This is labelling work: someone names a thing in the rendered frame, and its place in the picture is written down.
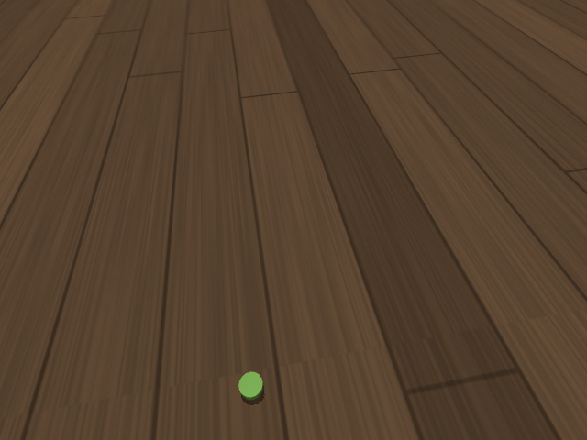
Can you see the tin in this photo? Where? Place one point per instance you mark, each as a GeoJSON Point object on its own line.
{"type": "Point", "coordinates": [251, 385]}

